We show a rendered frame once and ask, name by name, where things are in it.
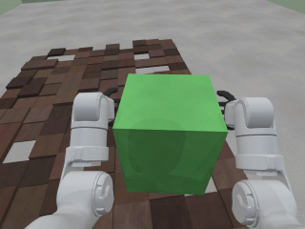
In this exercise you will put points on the robot left forearm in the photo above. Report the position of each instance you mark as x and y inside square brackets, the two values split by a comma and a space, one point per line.
[90, 118]

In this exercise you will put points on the carton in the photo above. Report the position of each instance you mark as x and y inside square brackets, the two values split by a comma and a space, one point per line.
[169, 131]

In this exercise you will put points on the right robot upper arm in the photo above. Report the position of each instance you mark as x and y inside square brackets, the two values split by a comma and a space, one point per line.
[264, 204]

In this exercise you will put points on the robot right hand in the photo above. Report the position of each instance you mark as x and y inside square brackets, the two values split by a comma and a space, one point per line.
[230, 98]

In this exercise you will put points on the left robot upper arm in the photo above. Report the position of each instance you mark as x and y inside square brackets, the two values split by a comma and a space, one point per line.
[83, 197]

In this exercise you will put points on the robot right forearm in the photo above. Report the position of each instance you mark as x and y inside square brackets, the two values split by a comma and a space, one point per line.
[253, 121]

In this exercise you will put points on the robot left hand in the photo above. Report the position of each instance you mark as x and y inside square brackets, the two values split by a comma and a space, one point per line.
[107, 93]

